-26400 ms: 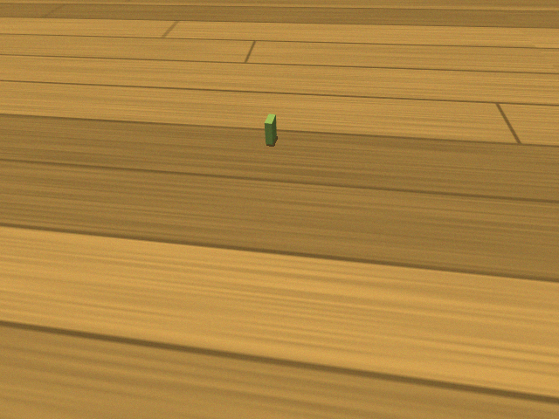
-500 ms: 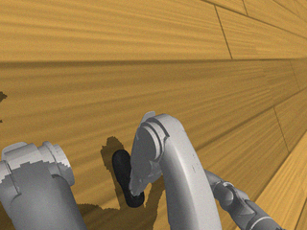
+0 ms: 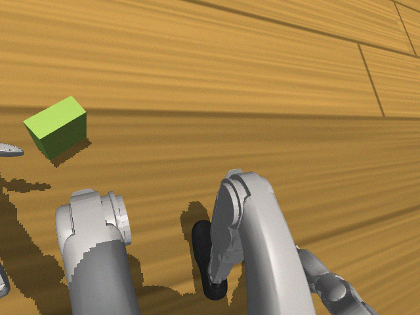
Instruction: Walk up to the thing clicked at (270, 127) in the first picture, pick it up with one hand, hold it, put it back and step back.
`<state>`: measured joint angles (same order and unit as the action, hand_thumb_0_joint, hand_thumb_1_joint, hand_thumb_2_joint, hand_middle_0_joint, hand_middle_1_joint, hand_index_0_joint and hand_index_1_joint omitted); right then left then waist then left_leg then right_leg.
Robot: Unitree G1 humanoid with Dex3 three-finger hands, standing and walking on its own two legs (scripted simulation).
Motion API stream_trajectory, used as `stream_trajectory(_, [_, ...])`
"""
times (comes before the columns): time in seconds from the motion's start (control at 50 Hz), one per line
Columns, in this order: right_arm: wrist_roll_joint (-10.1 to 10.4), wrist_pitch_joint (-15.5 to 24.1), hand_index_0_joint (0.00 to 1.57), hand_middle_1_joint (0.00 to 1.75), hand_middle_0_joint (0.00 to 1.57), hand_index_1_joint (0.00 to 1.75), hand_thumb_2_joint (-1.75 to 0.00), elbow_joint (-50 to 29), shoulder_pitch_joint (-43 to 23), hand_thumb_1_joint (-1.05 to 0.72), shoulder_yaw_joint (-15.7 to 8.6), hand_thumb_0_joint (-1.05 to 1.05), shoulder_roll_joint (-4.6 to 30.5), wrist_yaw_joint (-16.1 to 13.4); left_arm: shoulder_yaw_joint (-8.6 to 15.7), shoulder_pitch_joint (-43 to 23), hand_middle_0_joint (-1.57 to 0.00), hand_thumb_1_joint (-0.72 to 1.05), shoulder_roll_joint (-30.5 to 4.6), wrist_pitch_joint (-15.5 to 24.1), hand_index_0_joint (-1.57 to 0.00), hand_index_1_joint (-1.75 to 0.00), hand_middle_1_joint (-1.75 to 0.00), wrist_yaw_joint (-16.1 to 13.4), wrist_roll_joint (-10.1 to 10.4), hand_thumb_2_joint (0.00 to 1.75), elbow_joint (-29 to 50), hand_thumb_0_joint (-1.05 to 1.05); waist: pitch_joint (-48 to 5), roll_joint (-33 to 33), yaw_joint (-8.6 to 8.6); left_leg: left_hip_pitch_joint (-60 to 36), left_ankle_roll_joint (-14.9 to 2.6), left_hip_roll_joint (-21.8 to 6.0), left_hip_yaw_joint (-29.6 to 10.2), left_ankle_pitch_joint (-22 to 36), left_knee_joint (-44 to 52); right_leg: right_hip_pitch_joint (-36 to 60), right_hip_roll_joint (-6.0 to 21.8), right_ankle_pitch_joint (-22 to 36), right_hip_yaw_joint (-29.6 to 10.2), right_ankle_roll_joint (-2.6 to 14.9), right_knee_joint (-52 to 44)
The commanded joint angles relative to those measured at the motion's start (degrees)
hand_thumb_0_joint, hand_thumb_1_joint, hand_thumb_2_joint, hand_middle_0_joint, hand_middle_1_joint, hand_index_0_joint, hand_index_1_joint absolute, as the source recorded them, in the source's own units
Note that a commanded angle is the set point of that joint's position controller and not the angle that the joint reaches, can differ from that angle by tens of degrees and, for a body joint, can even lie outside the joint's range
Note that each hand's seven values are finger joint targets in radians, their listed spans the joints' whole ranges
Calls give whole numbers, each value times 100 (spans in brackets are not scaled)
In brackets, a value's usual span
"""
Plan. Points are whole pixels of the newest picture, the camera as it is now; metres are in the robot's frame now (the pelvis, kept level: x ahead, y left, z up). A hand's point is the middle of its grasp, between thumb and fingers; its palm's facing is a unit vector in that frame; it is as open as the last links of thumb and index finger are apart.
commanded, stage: home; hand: left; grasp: from the side
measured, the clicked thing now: (59, 130) +0.48 +0.25 -0.24
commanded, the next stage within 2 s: none
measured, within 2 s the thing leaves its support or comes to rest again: neither
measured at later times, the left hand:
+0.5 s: hand out of the picture +0.31 +0.33 +0.05, palm faces +0.26 -0.85 -0.45, open 17.4 cm
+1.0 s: hand out of the picture +0.25 +0.25 +0.25, palm faces +0.30 -0.88 -0.36, open 17.7 cm
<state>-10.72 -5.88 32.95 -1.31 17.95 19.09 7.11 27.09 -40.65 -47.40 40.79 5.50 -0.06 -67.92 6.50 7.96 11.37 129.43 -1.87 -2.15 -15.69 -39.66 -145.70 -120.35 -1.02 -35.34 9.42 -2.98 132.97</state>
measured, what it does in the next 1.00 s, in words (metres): rises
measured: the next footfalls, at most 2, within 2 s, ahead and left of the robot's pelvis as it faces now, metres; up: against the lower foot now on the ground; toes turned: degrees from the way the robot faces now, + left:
none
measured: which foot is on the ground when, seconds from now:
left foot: down 0.00-1.00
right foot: down 0.00-1.00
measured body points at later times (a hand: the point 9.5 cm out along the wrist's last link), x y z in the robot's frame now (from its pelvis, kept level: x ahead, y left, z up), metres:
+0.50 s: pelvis +0.02 -0.02 +0.14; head +0.21 +0.06 +0.54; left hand +0.29 +0.38 +0.08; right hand +0.22 -0.23 +0.02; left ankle +0.08 +0.12 -0.28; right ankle +0.14 -0.14 -0.28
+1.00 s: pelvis +0.08 -0.01 +0.35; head +0.16 +0.03 +0.79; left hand +0.23 +0.29 +0.28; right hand +0.29 -0.22 +0.26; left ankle +0.08 +0.12 -0.28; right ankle +0.14 -0.14 -0.28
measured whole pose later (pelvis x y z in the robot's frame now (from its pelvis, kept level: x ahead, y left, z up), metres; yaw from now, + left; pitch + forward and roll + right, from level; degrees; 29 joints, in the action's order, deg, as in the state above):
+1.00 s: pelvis +0.08 -0.01 +0.35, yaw +13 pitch +19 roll -3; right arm 3.0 -0.6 28.4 12.8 1.2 12.5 -7.9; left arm 4.2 12.8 -16.0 -11.1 -9.2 0.3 -13.0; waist -9.0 -1.0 2.9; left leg 60.6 1.2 -3.5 -2.6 -32.3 -73.7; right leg -58.3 1.8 -31.1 3.7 -1.0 70.5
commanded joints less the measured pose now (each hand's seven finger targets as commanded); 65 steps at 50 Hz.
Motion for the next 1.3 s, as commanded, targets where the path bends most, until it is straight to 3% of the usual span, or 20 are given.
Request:
stream_trajectory(0.0, [279,-191,20,30,20,30,-92,-85,703,-93,-1025,0,1572,-133,198,-1126,-8,-55,-1323,-398,-6,-9,-8,-176,-418,8,1201,0,-3702,-3239,-86,-3099,277,-150,462,295,2612,801,-162,360,350,482,-969])
stream_trajectory(0.02, [326,-239,20,30,20,30,-92,-109,846,-95,-1090,0,1543,-153,453,-1420,-8,-57,-1745,-537,-7,-10,-9,-239,-472,8,1811,0,-4219,-3451,-224,-3326,281,-131,540,585,2635,996,-157,513,267,499,-973])
stream_trajectory(0.06, [441,-331,20,30,20,30,-90,-137,942,-90,-1263,0,1482,-197,668,-936,-6,-50,-1983,-899,-6,-6,-6,-306,-609,9,1874,0,-4392,-3482,-412,-3447,278,-112,678,881,2734,1015,-138,648,134,532,-1006])
stream_trajectory(0.08, [499,-346,20,30,20,30,-90,-187,946,-89,-1350,0,1418,-226,517,-1029,-5,-54,-1750,-1042,-5,-6,-6,-316,-614,6,2184,0,-4409,-3502,-406,-3478,270,-112,703,774,2854,924,-135,592,105,548,-1069])
stream_trajectory(0.12, [629,-388,20,30,20,30,-90,-215,1066,-90,-1518,0,1316,-272,591,-553,-5,-53,-1582,-1389,-5,-6,-6,-378,-612,7,2412,0,-4630,-3358,-516,-3515,246,-73,796,762,3042,1084,-117,598,8,545,-1225])
stream_trajectory(0.24, [980,-335,20,30,20,30,-90,-431,1210,-89,-2036,0,1024,-405,-279,610,-5,-54,14,-2378,-5,-5,-5,-417,-476,6,3608,0,-4905,-2423,-526,-3795,135,-42,860,453,3701,1306,-57,366,-187,526,-2051])
stream_trajectory(0.38, [1234,-258,20,30,20,30,-90,-693,1224,-89,-2231,0,783,-685,-446,1657,-5,-54,187,-3214,-5,-5,-5,-730,-321,6,5048,0,-5169,-1597,-809,-4304,38,8,1103,144,4577,2773,-22,39,-496,469,-3351])
stream_trajectory(0.48, [1312,-92,20,30,20,30,-90,-792,1162,-89,-2211,0,549,-933,-389,2438,-5,-59,328,-3591,-4,-5,-5,-984,-275,3,5453,0,-4935,-1536,-902,-4958,28,25,1314,631,5179,3763,19,379,-690,453,-4112])
stream_trajectory(0.56, [1323,68,20,30,20,30,-90,-876,1101,-89,-2189,0,412,-1095,-719,2934,-4,-61,948,-3810,-4,-4,-4,-1094,-204,2,5480,0,-4459,-1563,-877,-5604,77,20,1280,901,5781,4112,54,567,-686,459,-4607])
stream_trajectory(0.58, [1329,123,20,30,20,30,-90,-958,1022,-89,-2190,0,419,-1131,-859,3402,-4,-61,1227,-3911,-4,-4,-4,-1106,-184,2,5058,0,-4266,-1545,-844,-5694,80,30,1278,907,5967,4262,62,575,-682,453,-4779])
stream_trajectory(0.6, [1327,167,20,30,20,30,-90,-946,1066,-89,-2175,0,364,-1147,-893,3110,-4,-61,1201,-3914,-4,-4,-4,-1129,-146,2,5519,0,-4303,-1436,-867,-5813,73,25,1307,935,6060,4461,59,594,-694,447,-4946])
stream_trajectory(0.68, [1321,355,20,30,20,30,-90,-948,1173,-89,-2149,0,319,-1232,-1262,3896,-4,-61,1710,-4171,-4,-4,-4,-1187,-89,2,5390,0,-4018,-1405,-823,-6551,118,30,1316,1357,6658,5111,88,987,-672,440,-5530])
stream_trajectory(0.74, [1330,455,20,30,20,30,-90,-1028,1303,-89,-2097,0,236,-1303,-1374,3926,-4,-60,1697,-4321,-4,-4,-4,-1283,-55,3,6030,0,-4205,-1403,-850,-7160,117,57,1373,1836,7027,5958,113,1471,-699,414,-5987])
stream_trajectory(0.84, [1346,644,20,30,20,30,-90,-1076,1326,-89,-2032,0,150,-1484,-1629,4673,-4,-61,2036,-4680,-4,-4,-4,-1480,-18,2,6000,0,-3551,-1222,-877,-7632,114,96,1448,1863,7752,6791,137,1545,-729,380,-6794])
stream_trajectory(0.94, [1344,809,20,30,20,30,-90,-1195,1466,-89,-2001,0,58,-1658,-1944,5068,-4,-61,2275,-4967,-4,-4,-4,-1620,9,2,6752,0,-3217,-1374,-876,-8498,161,100,1479,2082,8514,7550,114,1749,-697,355,-7519])
stream_trajectory(1.02, [1313,925,20,30,20,30,-90,-1253,1539,-89,-1960,0,-16,-1775,-2260,5944,-4,-61,2652,-5216,-4,-4,-4,-1668,35,2,7018,0,-2890,-1211,-916,-9039,176,103,1498,2504,8987,8142,74,2113,-611,338,-7954])
stream_trajectory(1.06, [1303,984,20,30,20,30,-90,-1323,1485,-90,-1934,0,-33,-1809,-2276,5920,-4,-60,2622,-5279,-4,-4,-4,-1709,43,3,7434,0,-2651,-1240,-951,-9167,183,99,1488,2399,9237,8268,61,2005,-562,339,-8126])
stream_trajectory(1.12, [1271,1088,20,30,20,30,-90,-1378,1454,-90,-1912,0,-89,-1868,-2495,6537,-4,-61,2893,-5392,-4,-4,-4,-1695,44,0,7548,0,-2301,-1056,-959,-9295,177,95,1467,2438,9475,8476,24,2025,-488,328,-8351])
stream_trajectory(1.18, [1238,1161,20,30,20,30,-90,-1464,1418,-90,-1904,0,-78,-1858,-2531,6624,-4,-61,2930,-5434,-4,-4,-4,-1656,52,1,7872,0,-1918,-1066,-968,-9360,195,81,1442,2231,9736,8510,-5,1805,-436,323,-8529])
stream_trajectory(1.28, [1187,1289,20,30,20,30,-90,-1477,1415,-90,-1924,0,-80,-1835,-2507,6829,-4,-61,2989,-5408,-4,-4,-4,-1570,33,2,8084,0,-1781,-920,-964,-9523,199,95,1479,2461,9840,8769,-6,1988,-446,307,-8696])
